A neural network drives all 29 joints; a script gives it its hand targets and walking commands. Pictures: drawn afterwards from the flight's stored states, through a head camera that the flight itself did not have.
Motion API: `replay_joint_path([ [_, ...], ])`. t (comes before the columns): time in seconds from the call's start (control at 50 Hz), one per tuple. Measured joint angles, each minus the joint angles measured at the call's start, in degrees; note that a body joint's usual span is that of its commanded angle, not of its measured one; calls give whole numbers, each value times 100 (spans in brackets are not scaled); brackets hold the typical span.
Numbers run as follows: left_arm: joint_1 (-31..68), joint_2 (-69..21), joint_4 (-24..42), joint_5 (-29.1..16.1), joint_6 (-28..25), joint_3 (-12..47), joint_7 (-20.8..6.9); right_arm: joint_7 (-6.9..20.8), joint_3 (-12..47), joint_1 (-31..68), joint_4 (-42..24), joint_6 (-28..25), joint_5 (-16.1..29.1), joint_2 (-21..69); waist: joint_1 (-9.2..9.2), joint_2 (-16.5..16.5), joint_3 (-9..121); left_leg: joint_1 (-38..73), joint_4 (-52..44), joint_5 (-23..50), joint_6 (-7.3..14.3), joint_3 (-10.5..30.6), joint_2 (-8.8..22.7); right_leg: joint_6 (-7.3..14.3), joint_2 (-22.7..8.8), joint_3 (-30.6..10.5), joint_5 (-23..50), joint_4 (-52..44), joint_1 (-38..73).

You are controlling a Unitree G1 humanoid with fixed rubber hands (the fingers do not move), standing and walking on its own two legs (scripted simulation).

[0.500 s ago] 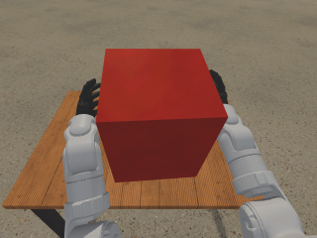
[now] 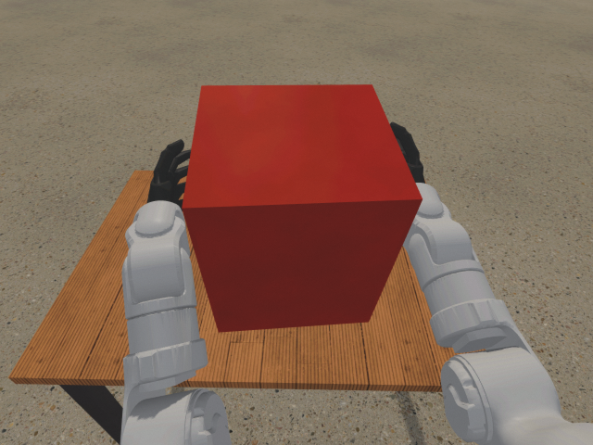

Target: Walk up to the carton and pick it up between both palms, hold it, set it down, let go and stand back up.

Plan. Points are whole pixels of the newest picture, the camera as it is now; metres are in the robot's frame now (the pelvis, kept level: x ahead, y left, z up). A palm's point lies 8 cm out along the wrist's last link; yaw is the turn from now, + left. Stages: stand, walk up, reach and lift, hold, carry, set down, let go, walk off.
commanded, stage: hold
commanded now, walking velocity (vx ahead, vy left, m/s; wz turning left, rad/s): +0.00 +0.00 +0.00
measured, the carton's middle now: (292, 213) +0.36 +0.00 +0.16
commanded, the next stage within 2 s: none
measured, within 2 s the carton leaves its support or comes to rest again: neither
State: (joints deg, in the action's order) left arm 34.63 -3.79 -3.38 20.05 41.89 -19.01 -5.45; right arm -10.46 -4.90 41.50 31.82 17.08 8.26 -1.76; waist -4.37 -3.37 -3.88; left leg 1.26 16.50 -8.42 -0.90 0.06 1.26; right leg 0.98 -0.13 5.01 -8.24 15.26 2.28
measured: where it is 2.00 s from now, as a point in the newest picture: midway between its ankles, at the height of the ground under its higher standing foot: outside the picture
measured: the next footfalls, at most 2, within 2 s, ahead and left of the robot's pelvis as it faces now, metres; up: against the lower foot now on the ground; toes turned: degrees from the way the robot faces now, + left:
none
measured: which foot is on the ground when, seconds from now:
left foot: down 0.00-1.00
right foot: down 0.00-1.00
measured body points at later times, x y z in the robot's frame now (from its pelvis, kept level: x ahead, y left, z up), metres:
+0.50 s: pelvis +0.00 +0.01 +0.00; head -0.04 +0.03 +0.45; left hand +0.37 +0.16 +0.19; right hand +0.37 -0.15 +0.19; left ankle +0.02 +0.13 -0.75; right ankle +0.02 -0.10 -0.75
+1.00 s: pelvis +0.00 +0.00 +0.00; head -0.03 +0.03 +0.45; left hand +0.37 +0.16 +0.19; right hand +0.39 -0.15 +0.19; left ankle +0.02 +0.13 -0.75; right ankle +0.02 -0.10 -0.75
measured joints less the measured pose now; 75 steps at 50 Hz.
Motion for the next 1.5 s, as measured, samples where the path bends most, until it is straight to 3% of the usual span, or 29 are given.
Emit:
replay_joint_path([
  [0.36,-537,-42,774,-6,107,245,-28,-128,332,-526,-705,7,328,-41,-141,-11,-126,81,114,-125,66,20,-40,-77,-30,24,11,-155,223],
  [0.72,-39,-55,97,62,68,43,43,27,-6,-81,-64,-13,0,-2,-7,5,-16,-3,-2,27,26,-71,-7,-13,-6,-59,35,11,-24],
  [1.14,-431,-27,592,9,52,168,-35,-123,281,-396,-554,-5,270,-22,-117,-11,-120,89,87,-96,59,22,-39,-62,-26,38,0,-135,222],
  [1.5,-169,-64,290,76,82,124,32,16,104,-233,-242,-57,114,-30,-46,11,-63,32,32,-13,50,-79,-16,-35,-10,-55,38,-46,63],
])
